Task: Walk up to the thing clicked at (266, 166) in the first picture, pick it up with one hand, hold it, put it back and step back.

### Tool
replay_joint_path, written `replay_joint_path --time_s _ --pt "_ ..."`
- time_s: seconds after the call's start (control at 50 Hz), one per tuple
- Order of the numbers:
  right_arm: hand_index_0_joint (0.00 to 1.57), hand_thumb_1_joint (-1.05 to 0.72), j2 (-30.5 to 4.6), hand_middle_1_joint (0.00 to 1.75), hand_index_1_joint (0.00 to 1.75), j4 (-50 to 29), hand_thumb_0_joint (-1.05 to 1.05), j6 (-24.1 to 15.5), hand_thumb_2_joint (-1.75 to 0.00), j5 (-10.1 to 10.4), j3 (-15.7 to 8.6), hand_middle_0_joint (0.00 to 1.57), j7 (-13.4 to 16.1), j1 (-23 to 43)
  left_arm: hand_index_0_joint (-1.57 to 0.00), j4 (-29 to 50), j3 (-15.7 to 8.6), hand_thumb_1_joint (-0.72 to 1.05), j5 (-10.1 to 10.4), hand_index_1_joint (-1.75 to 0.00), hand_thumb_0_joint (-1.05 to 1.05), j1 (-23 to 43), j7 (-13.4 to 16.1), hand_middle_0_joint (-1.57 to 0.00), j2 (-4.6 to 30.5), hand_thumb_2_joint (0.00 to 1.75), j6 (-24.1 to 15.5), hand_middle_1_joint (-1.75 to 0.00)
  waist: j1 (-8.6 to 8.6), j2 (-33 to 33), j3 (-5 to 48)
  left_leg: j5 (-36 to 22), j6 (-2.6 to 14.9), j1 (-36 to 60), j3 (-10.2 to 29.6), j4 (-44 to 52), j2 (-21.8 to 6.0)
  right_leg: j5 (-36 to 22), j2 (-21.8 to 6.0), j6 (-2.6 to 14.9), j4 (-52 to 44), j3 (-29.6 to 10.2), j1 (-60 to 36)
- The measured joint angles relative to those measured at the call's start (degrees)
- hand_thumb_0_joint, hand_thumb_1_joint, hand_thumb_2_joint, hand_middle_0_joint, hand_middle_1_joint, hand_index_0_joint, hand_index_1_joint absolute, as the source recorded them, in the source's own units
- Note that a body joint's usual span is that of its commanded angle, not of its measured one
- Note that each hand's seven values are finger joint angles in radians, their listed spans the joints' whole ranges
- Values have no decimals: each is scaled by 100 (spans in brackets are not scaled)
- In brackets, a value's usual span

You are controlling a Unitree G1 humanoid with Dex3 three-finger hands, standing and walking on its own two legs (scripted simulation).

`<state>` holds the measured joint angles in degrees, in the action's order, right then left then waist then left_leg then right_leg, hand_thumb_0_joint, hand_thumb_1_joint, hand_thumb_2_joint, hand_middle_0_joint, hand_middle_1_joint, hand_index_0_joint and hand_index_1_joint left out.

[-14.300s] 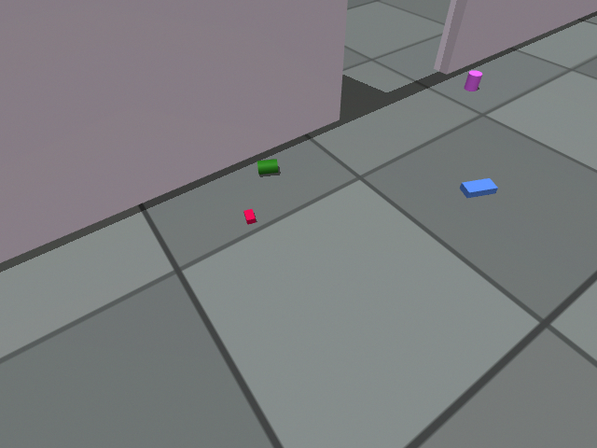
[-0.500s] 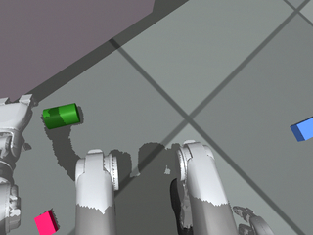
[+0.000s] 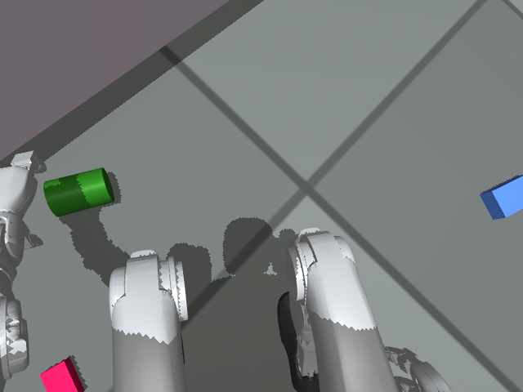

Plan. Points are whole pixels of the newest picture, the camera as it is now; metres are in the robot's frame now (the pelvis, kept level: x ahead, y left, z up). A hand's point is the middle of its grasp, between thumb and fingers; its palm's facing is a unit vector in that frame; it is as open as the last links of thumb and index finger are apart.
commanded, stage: rise first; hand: left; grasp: from above
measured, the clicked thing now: (81, 191) +0.46 +0.29 -0.30
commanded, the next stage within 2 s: approach in 0.10 s
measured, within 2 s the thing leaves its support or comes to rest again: neither
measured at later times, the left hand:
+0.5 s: hand (51, 186) +0.44 +0.30 -0.19, palm faces -0.41 -0.09 -0.91, open 13.2 cm
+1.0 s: hand (42, 203) +0.42 +0.32 -0.21, palm faces -0.53 -0.15 -0.84, open 14.1 cm
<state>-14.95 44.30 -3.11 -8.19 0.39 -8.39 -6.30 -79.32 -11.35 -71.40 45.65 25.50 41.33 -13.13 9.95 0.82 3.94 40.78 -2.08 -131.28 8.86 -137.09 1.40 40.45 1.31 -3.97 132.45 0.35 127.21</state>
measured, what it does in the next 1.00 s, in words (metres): stands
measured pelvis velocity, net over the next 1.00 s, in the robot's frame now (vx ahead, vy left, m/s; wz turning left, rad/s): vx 0.00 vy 0.00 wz -0.02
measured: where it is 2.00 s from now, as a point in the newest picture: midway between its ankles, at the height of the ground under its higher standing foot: (237, 375)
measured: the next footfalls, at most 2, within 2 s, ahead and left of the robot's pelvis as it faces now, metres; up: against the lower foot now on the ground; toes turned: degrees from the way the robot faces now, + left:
none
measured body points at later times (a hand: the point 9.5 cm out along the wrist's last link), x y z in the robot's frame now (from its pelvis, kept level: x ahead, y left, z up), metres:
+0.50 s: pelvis +0.00 +0.00 -0.01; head +0.24 +0.08 +0.36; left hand +0.46 +0.31 -0.14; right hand +0.08 -0.28 -0.12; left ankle +0.07 +0.13 -0.30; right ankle +0.09 -0.14 -0.30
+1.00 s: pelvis +0.00 +0.00 -0.01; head +0.26 +0.06 +0.36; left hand +0.44 +0.32 -0.16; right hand +0.03 -0.26 -0.12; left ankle +0.07 +0.13 -0.30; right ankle +0.09 -0.14 -0.30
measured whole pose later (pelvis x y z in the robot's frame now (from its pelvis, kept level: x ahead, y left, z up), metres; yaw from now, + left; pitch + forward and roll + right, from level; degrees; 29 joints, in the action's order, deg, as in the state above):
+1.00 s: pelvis +0.00 +0.00 -0.01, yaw -1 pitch +34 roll -9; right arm -16.1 42.0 -2.8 -7.9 5.1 -11.3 -9.9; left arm -81.1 -9.0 -65.6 49.3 19.3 43.6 -8.6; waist 13.0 0.0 -0.5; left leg 40.8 -2.1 -132.6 10.0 -139.1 1.3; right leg 39.9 1.6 -4.5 133.5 1.3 128.1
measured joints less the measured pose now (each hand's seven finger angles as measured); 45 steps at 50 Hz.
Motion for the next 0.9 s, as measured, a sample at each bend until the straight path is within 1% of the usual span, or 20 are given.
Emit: replay_joint_path --time_s 0.24,0.28,0.34,0.4,0.46,0.52,0.56,0.62,0.68,0.74,0.76,0.82,0.9 --pt "21 -91 -38 29 30 40 0 0 -89 -57 4 20 -42 96 -31 -160 -64 -28 -21 -81 0 110 146 -30 72 79 -75 -82 30 43 -54 27 -25 -87 51 -136 1 3 22 -25 116 28 93" --pt "21 -91 -33 29 30 46 0 0 -89 -59 4 20 -50 107 -29 -175 8 -29 -36 -82 0 127 151 -29 67 80 -43 -82 37 42 -52 24 -25 -105 51 -152 6 3 20 -19 131 27 107" --pt "21 -91 -19 29 30 60 0 -7 -89 -57 12 20 -55 119 -27 -213 191 -31 -62 -85 0 212 118 -27 48 81 -20 -85 47 55 -54 17 -12 -126 40 -169 5 -3 24 -21 146 17 125" --pt "21 -91 -9 29 30 63 0 -37 -89 -71 58 20 -46 123 -25 -301 344 -34 -79 -87 0 388 149 -25 38 83 -26 -87 94 74 -58 2 -2 -157 37 -188 6 -16 27 -19 158 14 148" --pt "21 -91 -7 29 30 51 0 -90 -89 -102 157 20 -42 128 -24 -599 492 -36 -158 -90 0 735 265 -23 75 85 27 -90 212 113 -83 -14 4 -194 44 -218 2 -38 38 -6 176 19 181" --pt "21 -91 -21 29 30 12 0 -154 -89 -143 278 20 -37 125 -22 -963 537 -38 -242 -92 0 1138 399 -22 165 87 141 -92 397 126 -133 -31 8 -257 81 -263 0 -69 52 3 186 52 228" --pt "21 -91 -45 29 30 -36 0 -190 -89 -170 353 20 -43 98 -21 -1143 510 -40 -282 -93 0 1372 475 -20 235 88 253 -93 534 112 -179 -40 11 -310 112 -294 1 -87 60 13 189 81 264" --pt "21 -91 -86 29 30 -107 0 -196 -89 -184 436 20 -59 7 -19 -1203 372 -43 -287 -95 0 1587 532 -19 305 91 464 -95 706 67 -244 -38 23 -376 142 -322 -9 -105 74 21 180 110 314" --pt "21 -91 -132 29 30 -158 0 -145 -89 -146 487 20 -85 -133 -17 -1092 255 -45 -239 -97 0 1634 489 -17 320 93 681 -97 810 -15 -271 -12 40 -407 139 -321 -25 -97 78 41 165 115 345" --pt "21 -91 -163 29 30 -192 0 -57 -89 -80 522 20 -120 -271 -15 -935 163 -48 -145 -98 0 1553 349 -15 317 95 861 -97 836 -108 -275 39 57 -377 119 -300 -55 -72 85 32 141 103 332" --pt "21 -91 -169 29 30 -202 0 -30 -89 -55 529 20 -134 -311 -14 -892 152 -48 -84 -98 0 1503 281 -15 318 95 904 -98 831 -140 -272 55 62 -360 111 -289 -64 -61 86 27 132 98 321" --pt "21 -91 -168 29 30 -231 0 41 -89 17 544 20 -174 -384 -13 -803 130 -50 121 -99 0 1297 39 -13 344 97 973 -98 775 -210 -298 92 71 -281 98 -253 -88 -36 93 -22 96 85 258" --pt "21 -91 -148 29 30 -253 0 63 -89 53 555 20 -231 -400 -11 -635 149 -52 426 -100 0 911 -326 -12 359 98 898 -99 617 -213 -391 86 65 -176 91 -212 -84 -38 83 -93 71 74 161"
